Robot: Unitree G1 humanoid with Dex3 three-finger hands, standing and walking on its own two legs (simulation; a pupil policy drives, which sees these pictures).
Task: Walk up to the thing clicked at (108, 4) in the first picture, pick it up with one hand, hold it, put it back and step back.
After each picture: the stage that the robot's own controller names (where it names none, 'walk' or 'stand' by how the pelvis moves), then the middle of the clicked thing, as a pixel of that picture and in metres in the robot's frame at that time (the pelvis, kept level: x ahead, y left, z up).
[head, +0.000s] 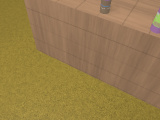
stand; (105, 3) +1.00 -0.17 -0.05
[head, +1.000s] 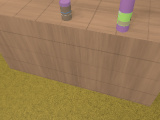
walk; (65, 10) +0.90 +0.13 -0.03
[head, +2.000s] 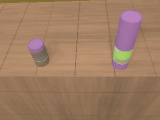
walk; (39, 53) +0.52 +0.20 -0.03
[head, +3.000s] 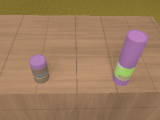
stand; (39, 69) +0.46 +0.18 -0.04
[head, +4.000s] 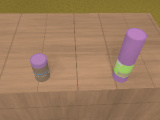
stand; (40, 68) +0.47 +0.17 -0.05
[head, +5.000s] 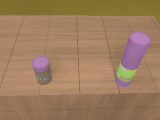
stand; (42, 71) +0.46 +0.16 -0.05
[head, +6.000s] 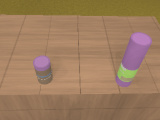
stand; (43, 70) +0.46 +0.16 -0.05
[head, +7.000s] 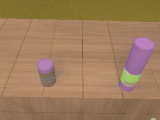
rise first; (47, 73) +0.45 +0.16 -0.05
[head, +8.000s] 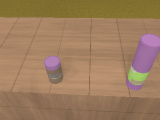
go down; (54, 70) +0.46 +0.15 -0.05
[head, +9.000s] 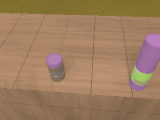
go down; (56, 68) +0.46 +0.15 -0.04
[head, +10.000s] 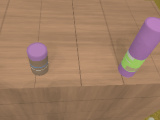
go down; (38, 59) +0.45 +0.13 -0.01
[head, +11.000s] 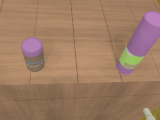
close in; (33, 55) +0.45 +0.14 +0.01
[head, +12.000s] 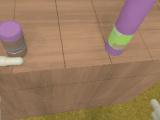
close; (13, 41) +0.48 +0.16 +0.04
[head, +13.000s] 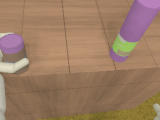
lift; (15, 54) +0.43 +0.17 +0.04
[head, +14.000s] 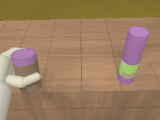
lift; (27, 71) +0.33 +0.16 +0.15
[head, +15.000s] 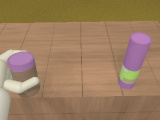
hold; (25, 75) +0.31 +0.16 +0.14
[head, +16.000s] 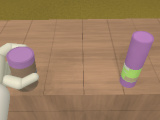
hold; (24, 70) +0.32 +0.17 +0.15
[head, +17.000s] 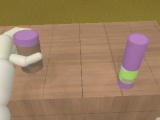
crouch; (29, 51) +0.38 +0.15 +0.18
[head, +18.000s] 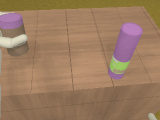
lower; (14, 35) +0.46 +0.17 +0.15
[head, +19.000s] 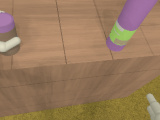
lower; (5, 35) +0.49 +0.17 +0.05
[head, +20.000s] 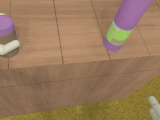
lower; (4, 37) +0.48 +0.17 +0.05
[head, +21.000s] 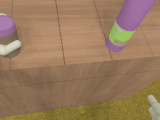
lower; (6, 37) +0.48 +0.17 +0.05
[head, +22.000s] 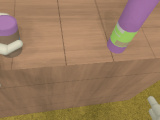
lower; (8, 37) +0.48 +0.17 +0.05
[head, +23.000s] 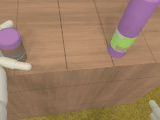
open; (12, 48) +0.45 +0.17 +0.04
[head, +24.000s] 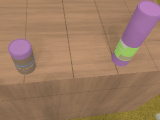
sink last; (23, 57) +0.44 +0.16 +0.01
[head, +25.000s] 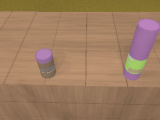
stand; (46, 64) +0.47 +0.17 +0.00
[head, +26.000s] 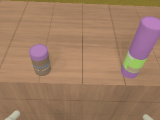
stand; (40, 60) +0.46 +0.16 +0.01
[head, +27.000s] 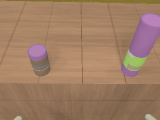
stand; (39, 60) +0.45 +0.17 +0.01
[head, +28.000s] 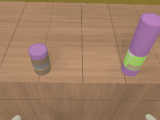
stand; (40, 60) +0.46 +0.16 +0.02
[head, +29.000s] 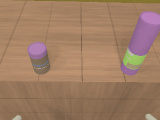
stand; (39, 59) +0.46 +0.17 +0.02
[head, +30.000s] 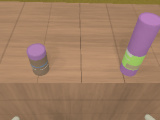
stand; (38, 60) +0.46 +0.17 +0.02
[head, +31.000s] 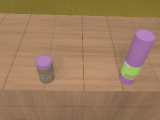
stand; (45, 69) +0.46 +0.16 -0.04
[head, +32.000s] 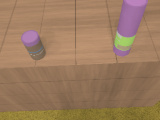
walk; (34, 45) +0.50 +0.22 -0.03
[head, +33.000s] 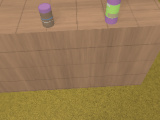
walk; (46, 15) +0.78 +0.24 -0.03
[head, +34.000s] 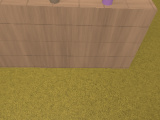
stand; out of the picture +1.04 +0.18 -0.03
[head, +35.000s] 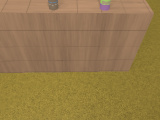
stand; (52, 0) +1.05 +0.20 -0.05
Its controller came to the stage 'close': yes
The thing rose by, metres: 0.22
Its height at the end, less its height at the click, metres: +0.00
